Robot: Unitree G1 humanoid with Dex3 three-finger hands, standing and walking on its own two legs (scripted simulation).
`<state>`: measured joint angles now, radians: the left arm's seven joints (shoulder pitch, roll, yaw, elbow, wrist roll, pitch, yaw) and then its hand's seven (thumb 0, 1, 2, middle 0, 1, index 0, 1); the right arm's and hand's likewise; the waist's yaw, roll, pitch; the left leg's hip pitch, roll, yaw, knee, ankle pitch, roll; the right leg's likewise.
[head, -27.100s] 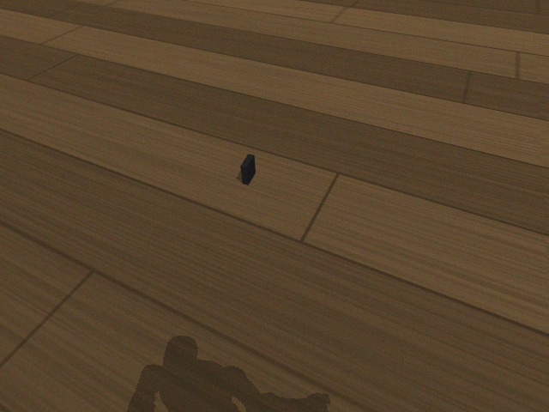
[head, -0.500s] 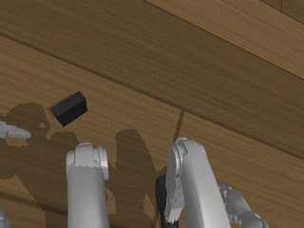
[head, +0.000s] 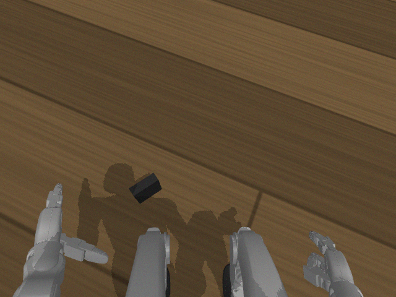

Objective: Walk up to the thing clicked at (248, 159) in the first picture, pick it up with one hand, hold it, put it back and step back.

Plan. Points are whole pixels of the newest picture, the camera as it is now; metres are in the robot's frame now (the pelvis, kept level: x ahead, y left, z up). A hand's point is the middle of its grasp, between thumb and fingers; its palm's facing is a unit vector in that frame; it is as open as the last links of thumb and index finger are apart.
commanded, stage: home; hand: left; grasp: from the side
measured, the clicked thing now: (146, 188) +0.47 +0.21 -0.50
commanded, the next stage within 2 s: none
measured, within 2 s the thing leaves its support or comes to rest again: neither
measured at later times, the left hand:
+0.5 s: hand (55, 243) +0.23 +0.21 +0.10, palm faces +0.13 -0.94 -0.33, open 17.5 cm
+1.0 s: hand (54, 253) +0.22 +0.20 +0.10, palm faces +0.13 -0.94 -0.31, open 17.5 cm
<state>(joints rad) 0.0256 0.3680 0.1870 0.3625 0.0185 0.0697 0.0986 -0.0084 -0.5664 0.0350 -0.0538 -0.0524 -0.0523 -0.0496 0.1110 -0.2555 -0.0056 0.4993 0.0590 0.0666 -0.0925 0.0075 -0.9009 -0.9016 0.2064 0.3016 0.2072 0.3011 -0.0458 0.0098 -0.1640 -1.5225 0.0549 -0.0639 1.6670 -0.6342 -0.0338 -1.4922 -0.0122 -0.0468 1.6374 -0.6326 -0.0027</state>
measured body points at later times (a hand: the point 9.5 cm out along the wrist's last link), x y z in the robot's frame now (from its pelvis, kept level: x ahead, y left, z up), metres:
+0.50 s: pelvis +0.06 +0.02 +0.15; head +0.08 +0.02 +0.60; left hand +0.22 +0.25 +0.12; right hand +0.22 -0.23 +0.07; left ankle +0.06 +0.14 -0.53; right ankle +0.06 -0.12 -0.53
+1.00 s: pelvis +0.05 +0.01 +0.16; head +0.08 +0.01 +0.61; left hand +0.21 +0.25 +0.13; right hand +0.22 -0.22 +0.09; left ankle +0.06 +0.14 -0.53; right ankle +0.06 -0.12 -0.53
